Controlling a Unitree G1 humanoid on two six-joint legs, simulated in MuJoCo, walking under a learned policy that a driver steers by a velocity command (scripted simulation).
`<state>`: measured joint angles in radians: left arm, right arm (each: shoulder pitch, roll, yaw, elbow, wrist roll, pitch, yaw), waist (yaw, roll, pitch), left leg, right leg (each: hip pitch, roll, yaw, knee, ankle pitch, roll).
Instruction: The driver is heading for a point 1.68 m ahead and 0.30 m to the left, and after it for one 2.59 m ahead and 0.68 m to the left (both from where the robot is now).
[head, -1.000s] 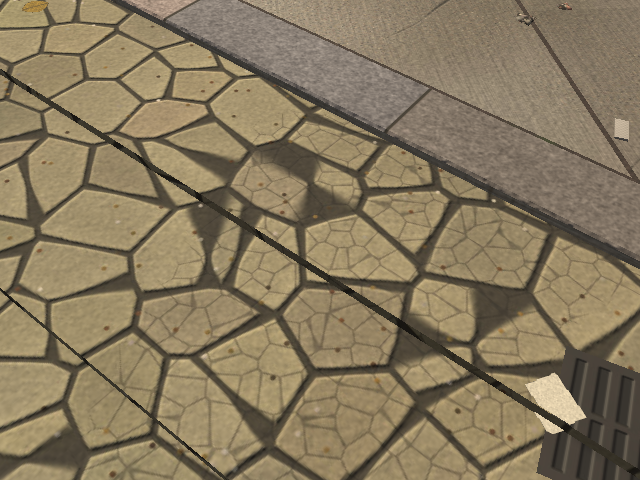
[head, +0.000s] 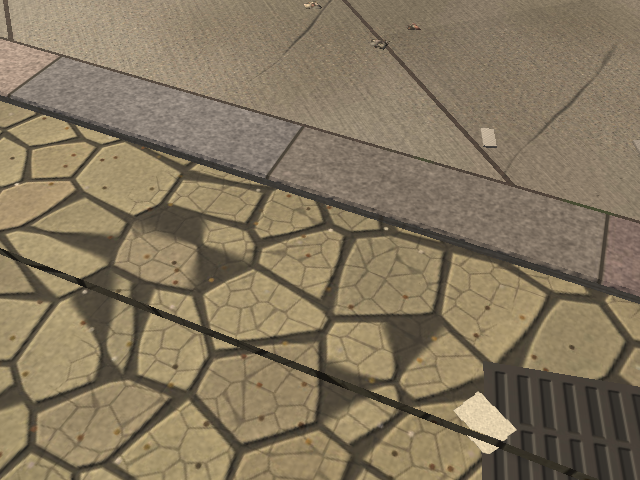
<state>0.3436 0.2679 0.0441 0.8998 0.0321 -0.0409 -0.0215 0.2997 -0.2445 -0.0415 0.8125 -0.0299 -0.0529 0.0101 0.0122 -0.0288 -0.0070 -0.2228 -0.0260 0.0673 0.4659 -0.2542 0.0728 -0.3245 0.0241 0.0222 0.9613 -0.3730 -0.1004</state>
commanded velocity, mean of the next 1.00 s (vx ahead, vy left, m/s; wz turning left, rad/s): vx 0.27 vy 0.00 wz -0.01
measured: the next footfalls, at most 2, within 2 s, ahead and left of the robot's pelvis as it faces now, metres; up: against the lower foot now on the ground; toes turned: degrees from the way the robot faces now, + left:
right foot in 0.40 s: +0.38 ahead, -0.08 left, +0.03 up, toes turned -4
left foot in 0.88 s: +0.43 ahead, +0.10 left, +0.03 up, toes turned +3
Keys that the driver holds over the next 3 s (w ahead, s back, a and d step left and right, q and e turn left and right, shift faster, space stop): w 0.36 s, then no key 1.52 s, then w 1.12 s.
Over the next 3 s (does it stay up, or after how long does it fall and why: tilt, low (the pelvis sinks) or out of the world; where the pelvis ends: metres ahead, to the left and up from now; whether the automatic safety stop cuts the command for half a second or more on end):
stays up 0.87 0.03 0.06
